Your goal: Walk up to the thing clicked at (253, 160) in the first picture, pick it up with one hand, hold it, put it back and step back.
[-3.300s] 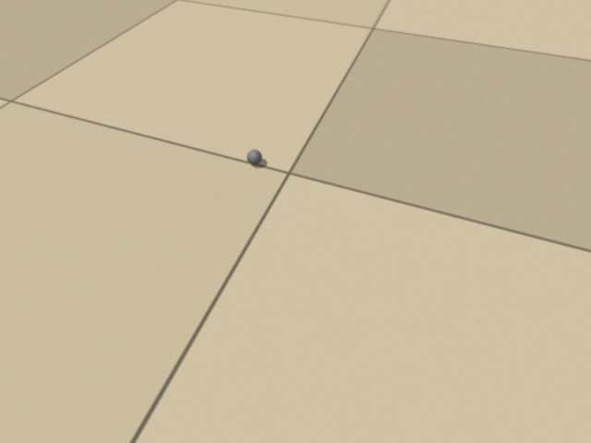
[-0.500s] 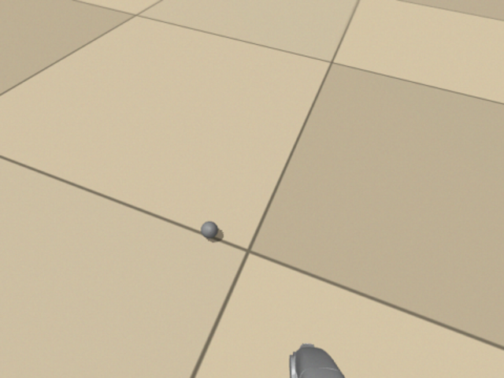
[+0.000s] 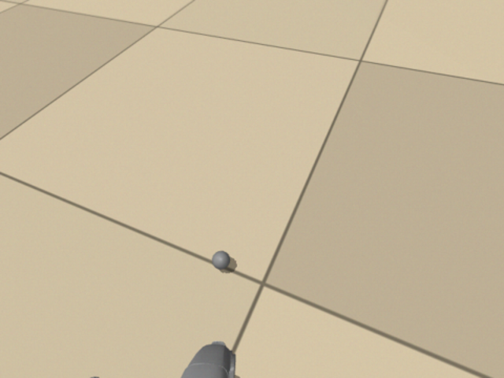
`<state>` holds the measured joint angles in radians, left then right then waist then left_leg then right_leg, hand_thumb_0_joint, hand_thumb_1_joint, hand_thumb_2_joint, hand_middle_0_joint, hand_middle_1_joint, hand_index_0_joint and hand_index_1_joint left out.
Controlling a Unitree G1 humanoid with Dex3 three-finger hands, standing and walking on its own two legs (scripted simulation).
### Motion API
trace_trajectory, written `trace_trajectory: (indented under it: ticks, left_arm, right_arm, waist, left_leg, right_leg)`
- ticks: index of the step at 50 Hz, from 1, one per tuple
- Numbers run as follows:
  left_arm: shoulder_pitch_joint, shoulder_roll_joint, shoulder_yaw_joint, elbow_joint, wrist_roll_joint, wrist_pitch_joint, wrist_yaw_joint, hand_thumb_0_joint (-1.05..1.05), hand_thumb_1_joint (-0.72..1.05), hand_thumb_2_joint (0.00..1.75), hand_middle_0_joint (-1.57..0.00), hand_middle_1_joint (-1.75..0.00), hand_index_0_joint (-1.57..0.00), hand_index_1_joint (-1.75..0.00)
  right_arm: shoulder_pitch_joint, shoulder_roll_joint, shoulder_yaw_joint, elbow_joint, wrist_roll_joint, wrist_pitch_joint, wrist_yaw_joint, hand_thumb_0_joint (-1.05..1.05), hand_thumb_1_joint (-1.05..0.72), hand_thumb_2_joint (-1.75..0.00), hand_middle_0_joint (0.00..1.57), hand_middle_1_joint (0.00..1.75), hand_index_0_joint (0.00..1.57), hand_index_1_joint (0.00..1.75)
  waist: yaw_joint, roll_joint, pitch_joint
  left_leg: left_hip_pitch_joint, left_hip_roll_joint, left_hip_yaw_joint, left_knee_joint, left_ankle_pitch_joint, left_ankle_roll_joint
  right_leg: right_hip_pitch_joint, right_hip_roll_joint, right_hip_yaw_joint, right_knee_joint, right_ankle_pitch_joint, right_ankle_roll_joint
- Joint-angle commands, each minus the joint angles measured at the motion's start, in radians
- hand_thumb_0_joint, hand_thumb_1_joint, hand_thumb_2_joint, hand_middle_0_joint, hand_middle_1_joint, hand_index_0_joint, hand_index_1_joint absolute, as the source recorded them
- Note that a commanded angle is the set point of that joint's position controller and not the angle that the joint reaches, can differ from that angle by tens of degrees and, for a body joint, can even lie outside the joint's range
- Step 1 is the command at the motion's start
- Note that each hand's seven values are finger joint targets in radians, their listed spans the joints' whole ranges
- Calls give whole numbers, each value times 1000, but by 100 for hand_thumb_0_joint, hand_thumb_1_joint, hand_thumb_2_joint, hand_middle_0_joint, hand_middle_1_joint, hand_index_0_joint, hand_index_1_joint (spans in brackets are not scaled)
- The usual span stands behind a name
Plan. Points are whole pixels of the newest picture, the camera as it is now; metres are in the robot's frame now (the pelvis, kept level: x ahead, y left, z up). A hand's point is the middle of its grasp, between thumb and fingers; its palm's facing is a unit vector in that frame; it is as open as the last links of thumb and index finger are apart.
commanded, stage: walk up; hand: left
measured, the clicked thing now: (221, 260) +0.64 +0.21 -0.74
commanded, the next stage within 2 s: none
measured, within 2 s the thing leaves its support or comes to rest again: neither
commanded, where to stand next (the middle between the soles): +0.31 +0.02 m, yaw +1 degrees
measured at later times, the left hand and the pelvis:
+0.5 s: hand (110, 336) +0.20 +0.31 -0.15, palm faces -0.06 -0.94 -0.34, open 7.4 cm; pelvis +0.15 +0.03 +0.00, yaw +0 degrees
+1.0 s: hand (134, 299) +0.27 +0.28 -0.15, palm faces +0.02 -0.92 -0.40, open 7.4 cm; pelvis +0.21 +0.00 -0.02, yaw +2 degrees
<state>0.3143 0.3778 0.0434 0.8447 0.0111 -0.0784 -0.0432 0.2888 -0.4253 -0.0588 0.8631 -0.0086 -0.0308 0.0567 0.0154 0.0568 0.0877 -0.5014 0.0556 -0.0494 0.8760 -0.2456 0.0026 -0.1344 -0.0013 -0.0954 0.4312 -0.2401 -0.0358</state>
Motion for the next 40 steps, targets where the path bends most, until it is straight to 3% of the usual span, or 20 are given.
trace_trajectory:
  ticks: [1, 4, 6, 8, 9, 10, 11, 12, 14, 16, 21, 23, 27, 30, 31, 32, 33, 34, 37, 40]
  left_arm:
    - [-5, 288, 91, -100, 5, -27, 15, 0, 90, 90, -20, -30, -20, -30]
    - [-3, 301, 87, -95, 2, -20, 10, 0, 90, 90, -20, -30, -20, -30]
    - [-28, 303, 82, -104, 3, -13, 8, 0, 90, 90, -20, -30, -20, -30]
    - [15, 231, 56, -102, 7, -8, 9, 0, 90, 90, -20, -30, -20, -30]
    - [67, 150, 34, -106, -2, -4, 7, 0, 90, 90, -20, -30, -20, -30]
    - [100, 200, 49, -82, -5, 9, 17, 0, 90, 90, -20, -30, -20, -30]
    - [65, 275, 65, -66, 5, 19, 28, 0, 90, 90, -20, -30, -20, -30]
    - [32, 287, 62, -64, 3, 16, 28, 0, 90, 90, -20, -30, -20, -30]
    - [59, 258, 60, -35, -10, 17, 19, 0, 90, 90, -20, -30, -20, -30]
    - [90, 234, 55, -20, -15, 27, 10, 0, 90, 90, -20, -30, -20, -30]
    - [12, 217, 56, -44, -5, 28, -6, 0, 90, 90, -20, -30, -20, -30]
    - [-23, 212, 58, -49, -1, 23, -12, 0, 90, 90, -20, -30, -20, -30]
    - [-16, 183, 54, -22, 0, 12, 7, 0, 90, 90, -20, -30, -20, -30]
    - [91, 212, 63, 28, 2, -5, 28, 0, 90, 90, -20, -30, -20, -30]
    - [104, 267, 78, 26, 10, -12, 36, 0, 90, 90, -20, -30, -20, -30]
    - [106, 338, 95, -1, 10, -16, 38, 0, 90, 90, -20, -30, -20, -30]
    - [43, 351, 94, -21, 1, -12, 36, 0, 90, 90, -20, -30, -20, -30]
    - [25, 362, 96, -23, -5, -4, 38, 0, 90, 90, -20, -30, -20, -30]
    - [-15, 298, 73, -29, -7, -5, 45, 0, 90, 90, -20, -30, -20, -30]
    - [-39, 276, 62, -37, 1, -4, 46, 0, 90, 90, -20, -30, -20, -30]
  right_arm:
    - [-38, -157, -53, -77, -10, -31, 5, 0, -90, -90, 20, 30, 20, 30]
    - [-54, -157, -60, -76, -12, -44, 8, 0, -90, -90, 20, 30, 20, 30]
    - [9, -174, -67, -54, -13, -54, 4, 0, -90, -90, 20, 30, 20, 30]
    - [174, -231, -90, 0, -18, -68, -16, 0, -90, -90, 20, 30, 20, 30]
    - [221, -310, -110, -12, -29, -73, -28, 0, -90, -90, 20, 30, 20, 30]
    - [183, -333, -106, -47, -9, -76, -32, 0, -90, -90, 20, 30, 20, 30]
    - [144, -328, -110, -55, 9, -71, -29, 0, -90, -90, 20, 30, 20, 30]
    - [118, -298, -100, -61, 12, -66, -33, 0, -90, -90, 20, 30, 20, 30]
    - [73, -227, -67, -82, 9, -75, -39, 0, -90, -90, 20, 30, 20, 30]
    - [79, -229, -65, -74, 14, -84, -41, 0, -90, -90, 20, 30, 20, 30]
    - [64, -240, -71, -103, 3, -74, -39, 0, -90, -90, 20, 30, 20, 30]
    - [62, -255, -75, -105, -1, -69, -34, 0, -90, -90, 20, 30, 20, 30]
    - [21, -230, -56, -105, 2, -47, -37, 0, -90, -90, 20, 30, 20, 30]
    - [-5, -160, -28, -114, 16, -27, -43, 0, -90, -90, 20, 30, 20, 30]
    - [36, -105, -11, -111, 22, -25, -44, 0, -90, -90, 20, 30, 20, 30]
    - [96, -77, 1, -110, 16, -19, -41, 0, -90, -90, 20, 30, 20, 30]
    - [116, -164, -23, -77, 10, -4, -52, 0, -90, -90, 20, 30, 20, 30]
    - [110, -205, -39, -64, 2, -2, -58, 0, -90, -90, 20, 30, 20, 30]
    - [94, -199, -40, -21, 15, 1, -51, 0, -90, -90, 20, 30, 20, 30]
    - [89, -172, -34, 0, 1, 12, -41, 0, -90, -90, 20, 30, 20, 30]
  waist:
    - [27, -173, 16]
    - [21, -167, 8]
    - [-28, -121, -17]
    - [-106, 81, -119]
    - [-108, 315, -148]
    - [-84, 201, -123]
    - [-80, 137, -72]
    - [-67, 68, -26]
    - [-36, 22, -23]
    - [-25, 75, -40]
    - [-46, 115, -4]
    - [-50, 121, 17]
    - [-23, 105, 15]
    - [42, -42, -75]
    - [50, -218, -125]
    - [28, -345, -125]
    - [13, -230, -89]
    - [20, -253, -67]
    - [3, -221, -53]
    - [0, -241, -50]
  left_leg:
    - [24, 49, 33, -184, 64, -8]
    - [127, 34, 67, -256, 71, 9]
    - [276, 11, 94, -313, 66, 26]
    - [529, -6, 54, -396, -82, 63]
    - [620, 208, -308, -514, -195, 131]
    - [580, 355, -618, -639, -273, 212]
    - [512, 391, -646, -634, -294, 272]
    - [421, 354, -530, -625, -188, 270]
    - [402, 245, -252, -580, 116, 199]
    - [364, 197, -136, -572, 238, 170]
    - [349, 199, -65, -612, 99, 234]
    - [287, 196, -53, -621, 28, 231]
    - [201, 183, -14, -500, 258, 206]
    - [144, 105, 43, -261, 151, 130]
    - [104, 29, 105, -73, 1, 86]
    - [-23, -72, 100, 97, -280, 41]
    - [-37, -56, 29, 167, -321, 40]
    - [-53, -29, 27, 203, -341, 46]
    - [-36, 7, -17, 166, -221, 30]
    - [17, -7, 20, 107, -149, 15]
  right_leg:
    - [-73, -277, 180, -193, -62, -186]
    - [-121, -278, 177, -154, -123, -177]
    - [-188, -269, 165, -69, -124, -156]
    - [-271, -151, 49, 303, 57, -101]
    - [-442, -32, -9, 590, -164, -32]
    - [-537, 34, 76, 692, -302, -15]
    - [-540, -31, 141, 746, -322, -26]
    - [-520, -54, 171, 754, -283, -23]
    - [-459, -73, 209, 689, -168, -17]
    - [-393, -70, 169, 633, -107, 1]
    - [-409, -100, 104, 436, -54, 42]
    - [-349, -105, 82, 350, -20, 41]
    - [-199, -55, 34, 233, 50, 32]
    - [42, -26, 51, 76, 141, 11]
    - [92, -143, 210, -23, 104, -23]
    - [107, -356, 573, -133, -19, -101]
    - [54, -406, 621, -154, -124, -184]
    - [22, -410, 645, -156, -185, -224]
    - [-28, -290, 400, -143, -71, -168]
    - [-97, -243, 294, -141, -9, -159]
